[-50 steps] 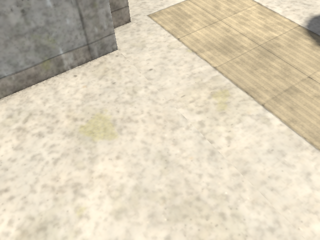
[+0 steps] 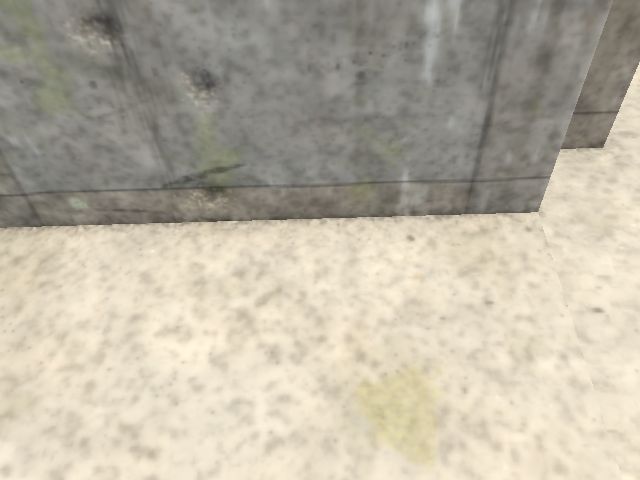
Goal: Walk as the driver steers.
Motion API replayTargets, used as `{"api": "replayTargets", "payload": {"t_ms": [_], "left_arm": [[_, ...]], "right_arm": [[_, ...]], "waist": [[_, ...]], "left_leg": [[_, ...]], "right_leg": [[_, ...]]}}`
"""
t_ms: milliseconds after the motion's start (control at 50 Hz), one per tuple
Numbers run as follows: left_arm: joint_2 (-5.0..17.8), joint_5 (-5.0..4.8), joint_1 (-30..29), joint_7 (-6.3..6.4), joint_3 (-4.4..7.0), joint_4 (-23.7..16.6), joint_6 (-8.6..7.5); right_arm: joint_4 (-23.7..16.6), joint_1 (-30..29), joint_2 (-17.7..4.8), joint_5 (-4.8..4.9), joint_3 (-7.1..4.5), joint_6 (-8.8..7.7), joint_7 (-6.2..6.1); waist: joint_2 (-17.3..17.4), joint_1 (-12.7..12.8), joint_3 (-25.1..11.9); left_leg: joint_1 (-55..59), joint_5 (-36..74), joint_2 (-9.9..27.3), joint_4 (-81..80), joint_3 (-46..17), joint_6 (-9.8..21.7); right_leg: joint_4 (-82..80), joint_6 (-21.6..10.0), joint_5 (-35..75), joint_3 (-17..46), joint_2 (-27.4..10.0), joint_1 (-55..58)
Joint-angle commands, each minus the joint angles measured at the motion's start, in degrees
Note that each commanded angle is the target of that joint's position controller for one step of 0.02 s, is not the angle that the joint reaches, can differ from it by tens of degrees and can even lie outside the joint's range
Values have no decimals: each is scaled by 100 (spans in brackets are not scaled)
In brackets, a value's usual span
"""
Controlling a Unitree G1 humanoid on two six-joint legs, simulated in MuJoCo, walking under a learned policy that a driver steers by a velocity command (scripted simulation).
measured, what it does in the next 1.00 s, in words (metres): walks ahead, turning left: left foot, then right foot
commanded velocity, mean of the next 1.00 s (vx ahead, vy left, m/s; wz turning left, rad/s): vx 0.20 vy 0.00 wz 0.52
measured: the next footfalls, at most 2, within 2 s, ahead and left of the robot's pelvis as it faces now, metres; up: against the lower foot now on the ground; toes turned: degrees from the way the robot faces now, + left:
left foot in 0.38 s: +0.32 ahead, +0.13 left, +0.00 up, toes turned +15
right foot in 0.98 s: +0.37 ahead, -0.04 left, +0.00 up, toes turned +32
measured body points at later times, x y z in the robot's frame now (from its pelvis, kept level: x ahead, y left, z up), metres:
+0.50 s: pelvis +0.21 +0.05 -0.01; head +0.26 +0.08 +0.44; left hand +0.21 +0.33 -0.14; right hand +0.43 -0.15 -0.11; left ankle +0.28 +0.12 -0.73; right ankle +0.16 -0.11 -0.64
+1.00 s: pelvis +0.28 +0.03 +0.00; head +0.30 +0.03 +0.45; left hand +0.26 +0.33 -0.10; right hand +0.49 -0.16 -0.13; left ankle +0.28 +0.12 -0.73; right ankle +0.33 -0.06 -0.74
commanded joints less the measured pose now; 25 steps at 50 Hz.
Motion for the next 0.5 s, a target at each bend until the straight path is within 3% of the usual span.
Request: {"api": "replayTargets", "payload": {"t_ms": [20,80,160,220,260,320,340,360,380,400,420,440,460,480,500], "left_arm": [[535,-70,603,-3,154,-36,-149],[622,-120,786,-56,198,106,-270],[638,-98,997,-71,217,284,-255],[685,-133,947,-46,219,347,-226],[799,-148,1092,-9,244,416,-186],[1021,-181,1144,77,308,473,-57],[1084,-193,1119,107,326,470,1],[1106,-223,1051,112,330,431,50],[944,-182,1285,92,290,314,59],[295,-197,1939,33,147,37,120],[719,-54,1555,51,210,35,215],[655,-123,1134,55,195,-41,243],[636,-101,833,67,173,-64,237],[640,-34,753,75,180,-75,290],[655,20,913,68,186,-46,395]], "right_arm": [[-348,136,-296,-86,-48,88,133],[-535,-310,-202,-87,-11,155,216],[-788,-1072,-97,-61,54,150,281],[-934,-1555,113,-51,155,91,341],[-991,-1728,125,-68,167,74,367],[-950,-1408,-58,-156,90,65,311],[-841,-977,-154,-195,37,27,269],[-608,-277,-264,-254,-37,-45,192],[-506,218,-726,-278,-168,-98,85],[-677,7,-1430,-126,-327,-62,26],[-778,416,-1321,194,-387,42,-26],[-766,-35,-1061,197,-312,98,-86],[-770,-411,-685,203,-204,142,-109],[-747,-611,-481,200,-135,162,-130],[-772,-749,-361,190,-100,174,-143]], "waist": [[-909,205,-174],[-813,194,-119],[-738,306,73],[-734,335,219],[-801,411,142],[-943,294,-147],[-899,121,-383],[-622,-204,-798],[47,-352,-1314],[1180,239,-2009],[353,-309,-2725],[157,-131,-1908],[-56,19,-1161],[-30,224,-732],[66,374,-632]], "left_leg": [[-1236,372,578,199,-95,-103],[-1676,763,683,67,-54,-173],[-2070,1524,769,-748,136,-276],[-1429,2074,687,-2037,588,-238],[-1064,2052,555,-2549,855,-155],[-550,1393,215,-2990,1016,85],[-111,1282,53,-3229,986,206],[745,1782,-88,-3785,903,343],[2031,3475,760,-3757,-41,571],[3662,7158,2624,-3156,-2387,1630],[3603,6741,2576,-3552,-2738,1965],[2911,5825,2354,-3850,-2161,1830],[2058,5128,1986,-4147,-1763,1538],[1483,4754,1635,-4328,-1532,1254],[1027,4514,1414,-4476,-1337,1127]], "right_leg": [[-1724,-615,338,1550,-1520,1125],[-1931,-726,1018,967,-1588,1243],[-2057,-704,1429,194,-1467,1410],[-1730,-541,2793,-539,-1288,1240],[-1441,-433,3432,-718,-1331,1447],[-457,-299,4648,-835,-1423,1951],[289,-268,4770,-864,-1415,1977],[1439,-132,4137,-949,-1268,1725],[3033,91,1920,-980,-1021,636],[5081,401,-3019,-669,-66,-1340],[5438,405,-2637,331,-64,-1518],[5339,395,-2089,466,-309,-1758],[4812,385,-1692,461,-474,-1720],[4396,400,-1513,492,-564,-1556],[4148,430,-1388,487,-568,-1230]]}}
